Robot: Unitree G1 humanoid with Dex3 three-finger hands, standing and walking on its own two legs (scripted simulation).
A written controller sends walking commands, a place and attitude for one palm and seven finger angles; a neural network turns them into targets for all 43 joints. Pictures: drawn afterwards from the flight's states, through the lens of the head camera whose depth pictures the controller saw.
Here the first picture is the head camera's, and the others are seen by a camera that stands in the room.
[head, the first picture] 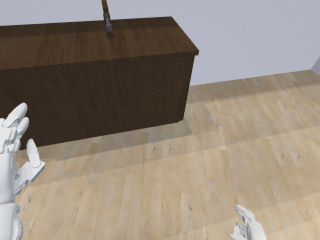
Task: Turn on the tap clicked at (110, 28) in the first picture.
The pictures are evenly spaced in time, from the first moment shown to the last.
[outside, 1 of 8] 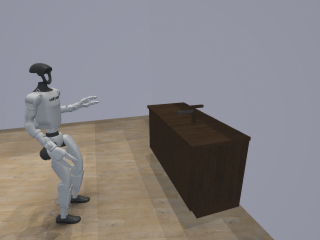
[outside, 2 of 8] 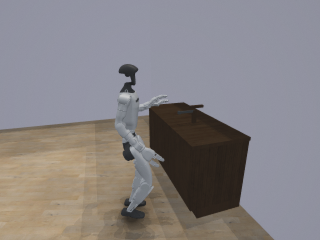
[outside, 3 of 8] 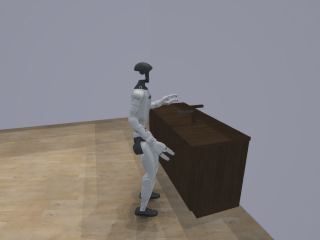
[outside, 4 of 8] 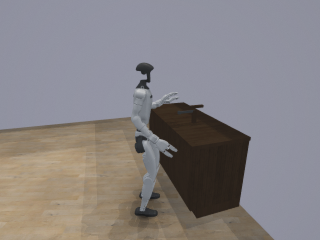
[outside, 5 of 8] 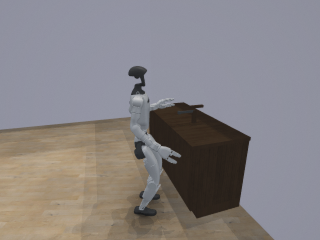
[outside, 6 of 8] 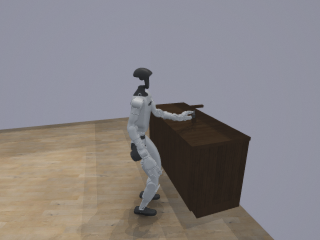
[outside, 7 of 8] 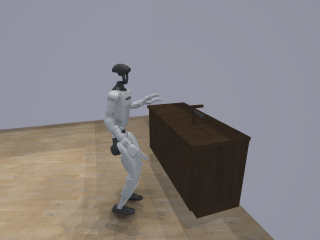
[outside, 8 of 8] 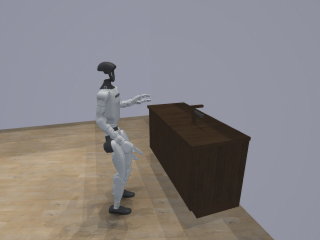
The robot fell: no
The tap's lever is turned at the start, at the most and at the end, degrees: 0 86 86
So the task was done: yes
